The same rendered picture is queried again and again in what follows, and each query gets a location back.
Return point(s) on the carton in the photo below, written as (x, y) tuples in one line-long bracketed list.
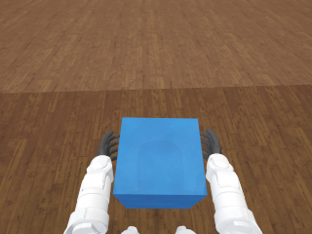
[(159, 164)]

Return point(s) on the right robot forearm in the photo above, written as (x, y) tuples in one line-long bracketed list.
[(231, 210)]

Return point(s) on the left robot shin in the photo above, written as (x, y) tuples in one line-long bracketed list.
[(132, 228)]

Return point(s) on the right robot shin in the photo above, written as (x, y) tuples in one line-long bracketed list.
[(181, 228)]

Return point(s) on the robot shin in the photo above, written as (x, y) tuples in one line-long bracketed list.
[(132, 228), (181, 228)]

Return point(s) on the left robot forearm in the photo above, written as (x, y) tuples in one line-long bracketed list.
[(92, 203)]

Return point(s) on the robot right hand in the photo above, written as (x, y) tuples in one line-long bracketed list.
[(212, 143)]

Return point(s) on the robot left hand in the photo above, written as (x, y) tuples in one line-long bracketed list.
[(105, 145)]

